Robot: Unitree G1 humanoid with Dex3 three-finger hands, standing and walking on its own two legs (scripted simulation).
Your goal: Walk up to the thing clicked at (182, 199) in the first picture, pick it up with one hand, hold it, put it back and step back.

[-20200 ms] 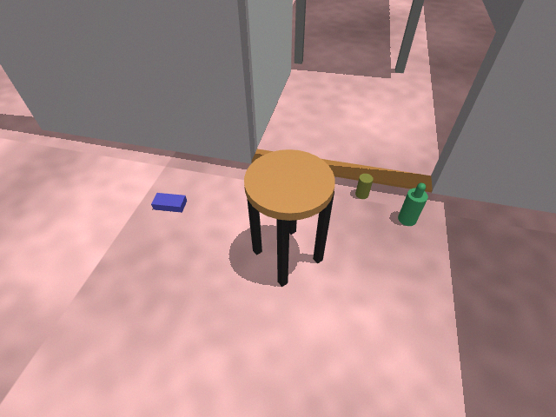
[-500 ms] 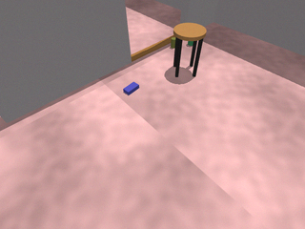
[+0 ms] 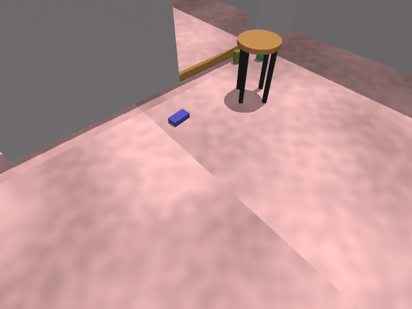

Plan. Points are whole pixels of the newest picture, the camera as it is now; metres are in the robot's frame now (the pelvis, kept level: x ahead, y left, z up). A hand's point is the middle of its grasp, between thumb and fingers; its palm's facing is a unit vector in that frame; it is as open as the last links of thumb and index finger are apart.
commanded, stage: stand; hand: left
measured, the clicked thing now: (179, 117) +1.47 +0.21 -0.76
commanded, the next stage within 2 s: walk up in 0.72 s
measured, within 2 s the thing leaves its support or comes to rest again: neither
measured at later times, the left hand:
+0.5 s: hand out of the picture +0.08 +0.25 -0.16, palm faces -0.04 -0.94 -0.34, open 7.4 cm
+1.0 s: hand out of the picture +0.14 +0.26 -0.14, palm faces -0.04 -0.90 -0.43, open 7.4 cm
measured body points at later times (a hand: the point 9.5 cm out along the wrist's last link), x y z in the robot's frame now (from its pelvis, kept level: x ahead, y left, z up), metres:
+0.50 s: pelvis +0.01 +0.00 +0.00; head +0.02 +0.00 +0.45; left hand +0.09 +0.30 -0.13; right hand +0.08 -0.30 -0.13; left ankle -0.01 +0.12 -0.75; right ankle +0.01 -0.13 -0.75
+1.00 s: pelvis +0.07 -0.04 -0.02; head +0.06 -0.06 +0.43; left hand +0.14 +0.31 -0.11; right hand +0.09 -0.37 -0.15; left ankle -0.01 +0.12 -0.74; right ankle +0.10 -0.16 -0.75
